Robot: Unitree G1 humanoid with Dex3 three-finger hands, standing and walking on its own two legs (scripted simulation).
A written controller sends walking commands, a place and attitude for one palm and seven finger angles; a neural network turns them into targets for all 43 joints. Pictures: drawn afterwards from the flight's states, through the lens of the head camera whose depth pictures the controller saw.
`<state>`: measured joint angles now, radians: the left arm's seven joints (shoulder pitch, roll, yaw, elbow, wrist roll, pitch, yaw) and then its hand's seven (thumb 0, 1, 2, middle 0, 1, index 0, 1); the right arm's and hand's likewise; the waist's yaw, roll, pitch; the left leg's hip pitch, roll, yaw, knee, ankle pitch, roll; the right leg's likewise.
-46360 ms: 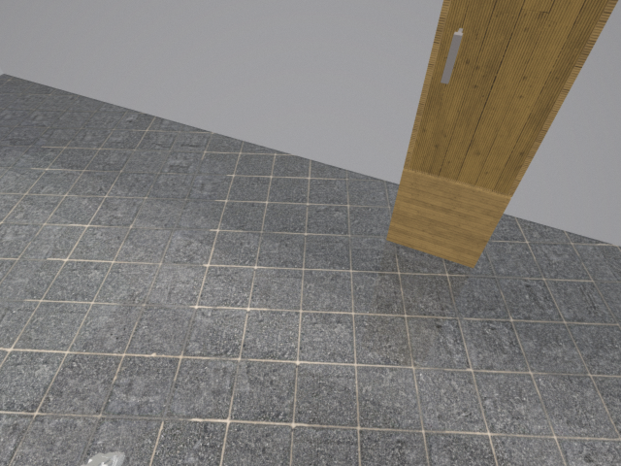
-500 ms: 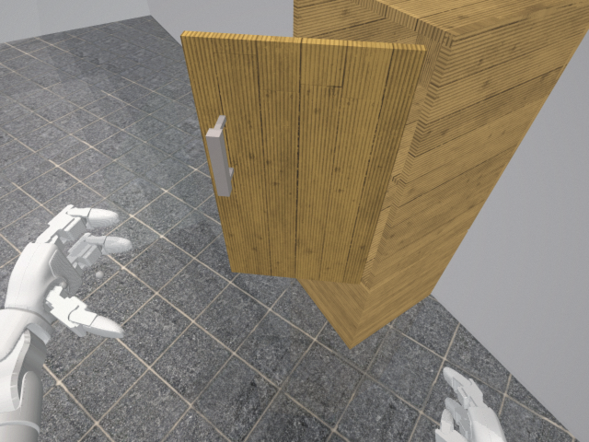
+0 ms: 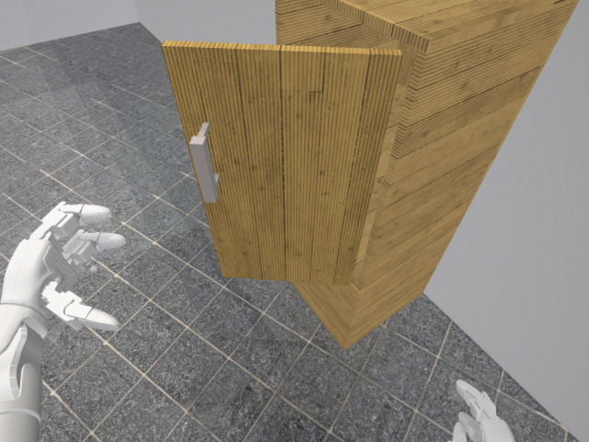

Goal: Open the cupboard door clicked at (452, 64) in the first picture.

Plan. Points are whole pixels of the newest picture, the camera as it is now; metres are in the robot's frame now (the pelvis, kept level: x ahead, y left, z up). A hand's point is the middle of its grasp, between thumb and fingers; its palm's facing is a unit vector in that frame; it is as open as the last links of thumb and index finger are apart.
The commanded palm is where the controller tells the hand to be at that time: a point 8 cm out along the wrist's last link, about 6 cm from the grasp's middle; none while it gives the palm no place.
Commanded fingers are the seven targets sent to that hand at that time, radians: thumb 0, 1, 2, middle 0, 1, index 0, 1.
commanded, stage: raise the hand with hooked fingers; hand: left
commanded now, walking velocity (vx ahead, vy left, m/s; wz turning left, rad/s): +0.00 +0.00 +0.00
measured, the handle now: (208, 163) +0.53 +0.19 +0.08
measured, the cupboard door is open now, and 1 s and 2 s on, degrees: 51 51 51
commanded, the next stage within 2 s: move the hooked fingers beside the handle in 0.08 s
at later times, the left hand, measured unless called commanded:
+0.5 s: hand (112, 250) +0.32 +0.26 +0.11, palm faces +0.02 -1.00 -0.02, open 14.0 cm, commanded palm +0.30 +0.31 +0.10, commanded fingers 0.00 -0.50 0.30 -0.30 -1.20 -0.30 -1.20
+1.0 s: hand (133, 214) +0.39 +0.26 +0.10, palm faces -0.01 -1.00 +0.00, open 14.0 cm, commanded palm +0.37 +0.31 +0.09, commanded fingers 0.00 -0.50 0.30 -0.30 -1.20 -0.30 -1.20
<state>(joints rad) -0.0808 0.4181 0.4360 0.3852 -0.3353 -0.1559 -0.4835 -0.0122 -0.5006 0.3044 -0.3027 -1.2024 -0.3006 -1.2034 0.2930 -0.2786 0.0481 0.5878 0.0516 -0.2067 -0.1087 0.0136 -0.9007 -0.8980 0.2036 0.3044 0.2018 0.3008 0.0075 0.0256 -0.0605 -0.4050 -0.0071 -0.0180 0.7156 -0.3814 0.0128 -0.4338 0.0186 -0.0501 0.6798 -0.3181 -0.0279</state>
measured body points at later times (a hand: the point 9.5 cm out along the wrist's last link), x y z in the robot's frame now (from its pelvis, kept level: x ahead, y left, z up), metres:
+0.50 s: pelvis -0.01 +0.00 +0.00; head +0.01 +0.00 +0.45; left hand +0.31 +0.32 +0.11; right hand +0.14 -0.25 -0.08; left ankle -0.01 +0.11 -0.72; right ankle +0.02 -0.10 -0.72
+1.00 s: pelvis +0.00 +0.01 -0.01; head +0.04 +0.02 +0.44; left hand +0.38 +0.32 +0.10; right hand +0.08 -0.26 -0.10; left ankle -0.01 +0.11 -0.72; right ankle +0.02 -0.10 -0.72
